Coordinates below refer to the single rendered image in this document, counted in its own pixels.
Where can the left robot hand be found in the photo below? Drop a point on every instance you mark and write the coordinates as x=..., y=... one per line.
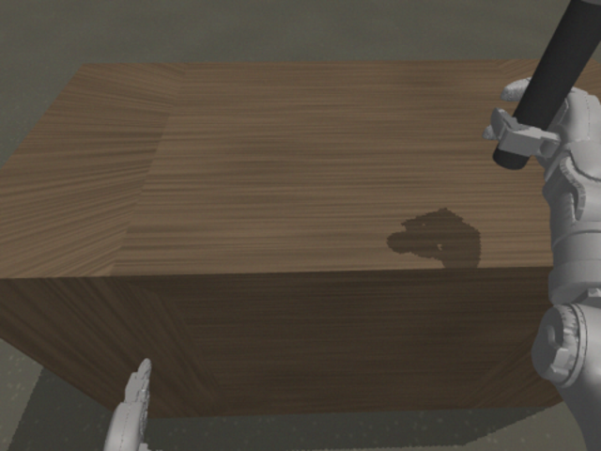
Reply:
x=126, y=430

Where can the right robot arm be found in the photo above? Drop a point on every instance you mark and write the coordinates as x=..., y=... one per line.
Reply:
x=567, y=348

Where can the right robot hand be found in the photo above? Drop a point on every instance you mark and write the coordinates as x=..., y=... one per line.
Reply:
x=578, y=119

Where can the can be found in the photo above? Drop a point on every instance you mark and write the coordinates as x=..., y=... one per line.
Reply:
x=568, y=52

